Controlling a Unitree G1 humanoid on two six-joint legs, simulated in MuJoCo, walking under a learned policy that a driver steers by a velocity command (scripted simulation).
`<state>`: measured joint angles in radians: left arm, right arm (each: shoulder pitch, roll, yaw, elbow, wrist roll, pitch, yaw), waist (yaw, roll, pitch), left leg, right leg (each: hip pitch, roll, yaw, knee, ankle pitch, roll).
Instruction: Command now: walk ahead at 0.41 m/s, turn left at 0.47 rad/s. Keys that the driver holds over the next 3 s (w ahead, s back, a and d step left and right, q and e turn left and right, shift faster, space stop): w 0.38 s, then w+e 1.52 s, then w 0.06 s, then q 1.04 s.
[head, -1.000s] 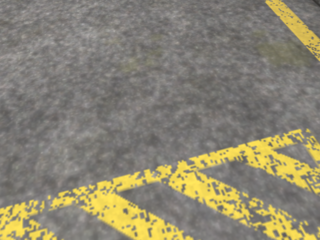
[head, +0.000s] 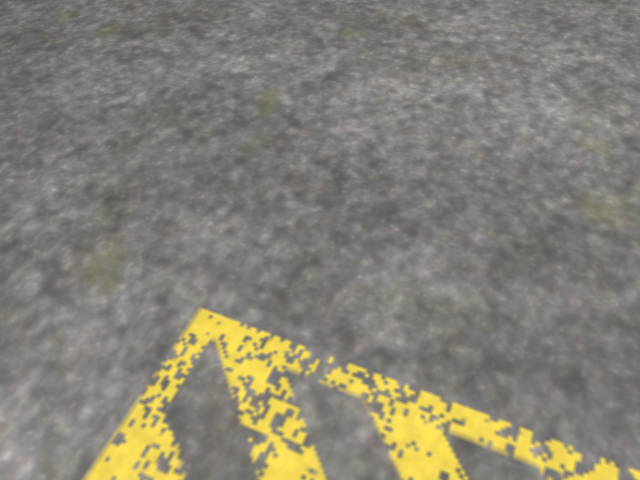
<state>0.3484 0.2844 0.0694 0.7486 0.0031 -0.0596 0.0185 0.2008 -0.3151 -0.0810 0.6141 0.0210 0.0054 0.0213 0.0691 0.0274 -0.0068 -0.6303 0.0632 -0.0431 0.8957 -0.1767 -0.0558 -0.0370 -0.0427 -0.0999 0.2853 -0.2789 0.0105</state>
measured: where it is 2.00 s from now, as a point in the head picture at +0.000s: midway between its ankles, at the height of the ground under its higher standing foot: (439, 254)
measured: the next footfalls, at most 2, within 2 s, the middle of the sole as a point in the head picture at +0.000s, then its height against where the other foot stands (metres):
left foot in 0.14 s outside the picture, level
right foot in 0.66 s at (373, 463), level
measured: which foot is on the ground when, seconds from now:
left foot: up 0.00-0.12, down 0.14-0.68, up 0.70-1.00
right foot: down 0.00-0.16, up 0.18-0.64, down 0.66-1.00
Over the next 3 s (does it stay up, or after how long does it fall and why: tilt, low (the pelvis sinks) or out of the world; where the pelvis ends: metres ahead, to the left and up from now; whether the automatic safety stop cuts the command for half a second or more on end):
stays up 1.17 -0.28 -0.02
